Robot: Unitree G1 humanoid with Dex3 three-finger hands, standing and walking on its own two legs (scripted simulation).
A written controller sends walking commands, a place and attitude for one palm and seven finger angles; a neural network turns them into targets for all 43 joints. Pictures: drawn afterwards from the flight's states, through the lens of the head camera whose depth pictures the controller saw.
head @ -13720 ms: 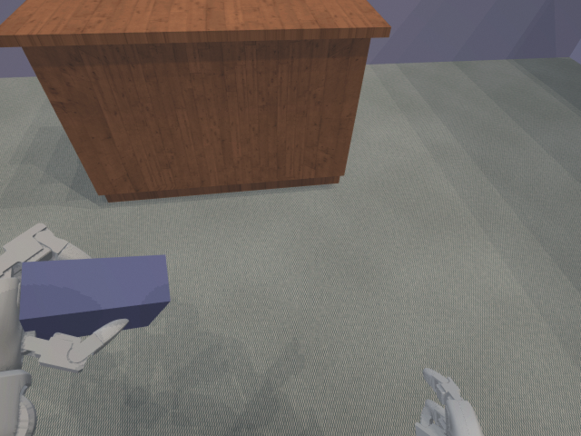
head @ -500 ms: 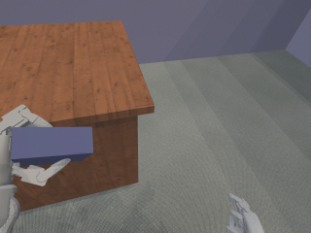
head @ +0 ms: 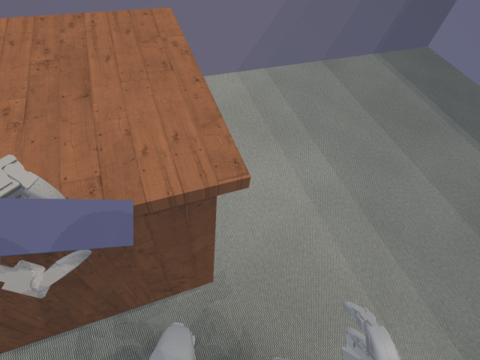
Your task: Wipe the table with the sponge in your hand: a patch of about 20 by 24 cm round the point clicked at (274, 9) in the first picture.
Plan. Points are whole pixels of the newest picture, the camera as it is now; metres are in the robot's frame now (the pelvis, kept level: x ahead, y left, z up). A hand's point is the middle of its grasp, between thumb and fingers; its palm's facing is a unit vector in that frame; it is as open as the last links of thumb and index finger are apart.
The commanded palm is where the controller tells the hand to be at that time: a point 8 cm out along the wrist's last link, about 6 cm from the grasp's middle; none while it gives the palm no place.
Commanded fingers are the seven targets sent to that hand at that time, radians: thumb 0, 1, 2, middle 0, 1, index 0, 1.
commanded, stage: shuffle to correct the standing spot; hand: left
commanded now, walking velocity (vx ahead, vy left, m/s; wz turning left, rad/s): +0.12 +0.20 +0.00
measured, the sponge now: (81, 228) +0.23 +0.22 +0.16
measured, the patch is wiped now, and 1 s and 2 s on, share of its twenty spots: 0.00 0.00 0.00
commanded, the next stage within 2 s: come to a stop and stand still in 0.52 s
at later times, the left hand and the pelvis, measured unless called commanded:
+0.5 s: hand out of the picture +0.30 +0.37 +0.17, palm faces +0.37 -0.79 -0.48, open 9.2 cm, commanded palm +0.23 +0.40 +0.19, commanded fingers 0.00 0.10 1.30 -1.20 -1.60 -1.20 -1.60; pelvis +0.07 +0.12 -0.01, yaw -1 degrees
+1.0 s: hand out of the picture +0.31 +0.41 +0.15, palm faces +0.39 -0.86 -0.34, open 9.2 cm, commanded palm +0.25 +0.45 +0.19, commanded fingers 0.00 0.10 1.30 -1.20 -1.60 -1.20 -1.60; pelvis +0.08 +0.17 +0.01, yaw -2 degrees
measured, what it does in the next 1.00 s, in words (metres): steps to the left: left foot, then left foot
